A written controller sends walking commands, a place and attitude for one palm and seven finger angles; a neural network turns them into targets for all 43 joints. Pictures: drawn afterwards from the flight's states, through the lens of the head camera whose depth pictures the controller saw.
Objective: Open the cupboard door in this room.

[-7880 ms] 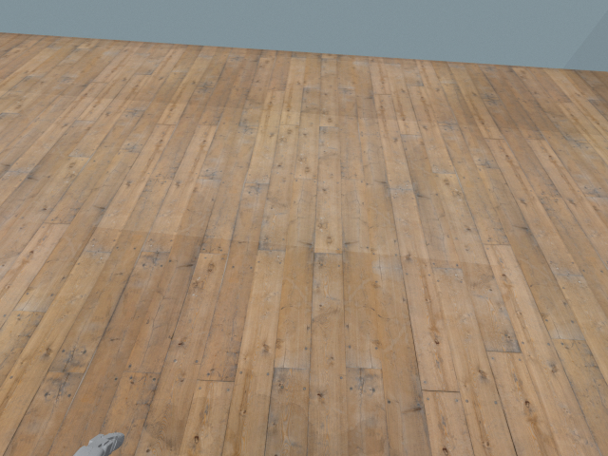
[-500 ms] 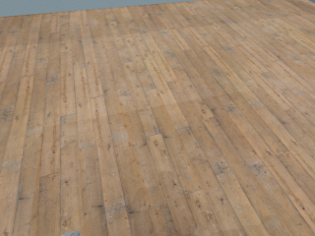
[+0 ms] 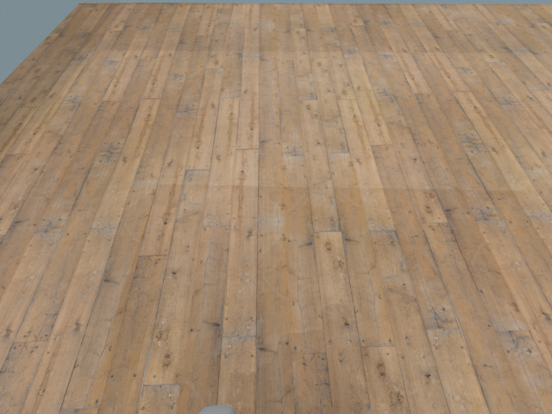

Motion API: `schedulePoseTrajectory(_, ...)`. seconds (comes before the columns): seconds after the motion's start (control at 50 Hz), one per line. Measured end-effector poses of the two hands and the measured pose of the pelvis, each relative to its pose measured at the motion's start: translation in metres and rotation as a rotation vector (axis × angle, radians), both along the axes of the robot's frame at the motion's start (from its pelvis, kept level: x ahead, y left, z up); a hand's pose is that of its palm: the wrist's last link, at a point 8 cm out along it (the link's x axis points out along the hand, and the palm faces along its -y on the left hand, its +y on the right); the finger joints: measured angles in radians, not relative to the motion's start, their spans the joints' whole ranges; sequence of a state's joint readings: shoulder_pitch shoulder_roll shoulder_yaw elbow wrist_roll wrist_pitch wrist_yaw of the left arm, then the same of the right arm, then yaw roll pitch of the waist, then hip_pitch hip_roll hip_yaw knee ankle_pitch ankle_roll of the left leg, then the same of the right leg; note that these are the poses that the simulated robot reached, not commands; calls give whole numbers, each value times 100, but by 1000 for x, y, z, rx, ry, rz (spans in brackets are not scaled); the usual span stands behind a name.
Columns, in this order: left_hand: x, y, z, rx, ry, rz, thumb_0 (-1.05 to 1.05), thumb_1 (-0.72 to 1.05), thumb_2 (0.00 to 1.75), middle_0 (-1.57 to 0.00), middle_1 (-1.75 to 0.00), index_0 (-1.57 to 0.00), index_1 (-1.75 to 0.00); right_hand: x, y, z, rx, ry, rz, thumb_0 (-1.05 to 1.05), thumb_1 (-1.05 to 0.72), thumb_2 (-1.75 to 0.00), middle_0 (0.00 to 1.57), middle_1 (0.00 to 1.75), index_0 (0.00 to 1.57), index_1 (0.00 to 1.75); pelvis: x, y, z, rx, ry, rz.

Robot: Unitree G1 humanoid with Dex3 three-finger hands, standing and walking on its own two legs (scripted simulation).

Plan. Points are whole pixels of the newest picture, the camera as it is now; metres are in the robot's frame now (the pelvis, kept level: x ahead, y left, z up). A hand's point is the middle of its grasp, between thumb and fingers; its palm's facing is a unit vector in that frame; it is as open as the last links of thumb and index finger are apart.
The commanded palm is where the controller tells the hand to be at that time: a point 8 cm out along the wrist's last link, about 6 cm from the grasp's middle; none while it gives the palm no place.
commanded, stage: turn or walk to find it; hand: left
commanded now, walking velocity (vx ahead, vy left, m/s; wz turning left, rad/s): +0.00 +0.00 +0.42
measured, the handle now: out of the picture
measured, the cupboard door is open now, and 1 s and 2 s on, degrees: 0 0 0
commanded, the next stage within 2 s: stand and wait in 1.94 s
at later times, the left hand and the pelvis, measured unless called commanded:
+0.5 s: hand out of the picture +0.05 +0.25 -0.15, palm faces +0.20 -0.95 -0.25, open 7.4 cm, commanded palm none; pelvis -0.03 +0.02 +0.00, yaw +10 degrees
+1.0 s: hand out of the picture -0.11 +0.17 -0.16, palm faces +0.46 -0.86 -0.24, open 7.4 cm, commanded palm none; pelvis -0.07 -0.02 +0.00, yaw +26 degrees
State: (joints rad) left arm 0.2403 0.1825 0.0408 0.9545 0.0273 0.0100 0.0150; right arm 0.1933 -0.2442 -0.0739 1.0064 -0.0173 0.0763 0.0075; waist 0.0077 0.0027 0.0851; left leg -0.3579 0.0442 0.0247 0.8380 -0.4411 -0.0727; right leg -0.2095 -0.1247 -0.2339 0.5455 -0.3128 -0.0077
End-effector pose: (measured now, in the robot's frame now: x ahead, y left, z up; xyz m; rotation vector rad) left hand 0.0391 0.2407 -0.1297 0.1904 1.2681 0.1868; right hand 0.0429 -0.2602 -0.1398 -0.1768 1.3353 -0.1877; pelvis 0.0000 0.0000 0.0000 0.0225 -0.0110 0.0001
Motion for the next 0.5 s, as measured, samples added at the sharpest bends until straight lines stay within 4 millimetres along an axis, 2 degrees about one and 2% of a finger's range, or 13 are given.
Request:
schedulePoseTrajectory(0.1, -40, 36, -26, -20, 73, 89, 1, 91, 90, -21, -30, -20, -30, 49, 30, 8, -41, -118, 102, 1, -91, -90, 20, 30, 20, 30, -4, 24, -12, -16, -2, 44)
schedulePoseTrajectory(0.14, -50, 47, -28, -18, 103, 108, 1, 91, 90, -20, -30, -20, -30, 61, 42, 16, -44, -160, 131, 0, -91, -90, 20, 30, 20, 30, -6, 30, -10, -19, -7, 45)
schedulePoseTrajectory(0.2, -54, 58, -22, -20, 108, 128, 1, 91, 90, -20, -30, -20, -30, 68, 56, 27, -49, -193, 156, 0, -91, -90, 20, 30, 20, 30, -7, 37, -2, -39, -7, 66)
schedulePoseTrajectory(0.28, -45, 67, -10, -19, 41, 141, 1, 91, 90, -20, -30, -20, -30, 68, 69, 32, -38, -194, 185, 0, -90, -90, 20, 30, 21, 30, -12, 43, 5, -48, -8, 99)
schedulePoseTrajectory(0.36, -32, 69, -2, -5, -28, 146, 1, 91, 90, -20, -30, -20, -30, 57, 73, 29, -15, -178, 193, 0, -90, -90, 21, 30, 21, 30, -16, 42, 7, -43, -9, 127)
schedulePoseTrajectory(0.5, -12, 52, 11, 22, -119, 141, 1, 91, 90, -20, -30, -20, -30, 20, 57, 12, 21, -99, 179, 0, -90, -90, 21, 30, 21, 30, -27, 25, 4, -28, -9, 182)
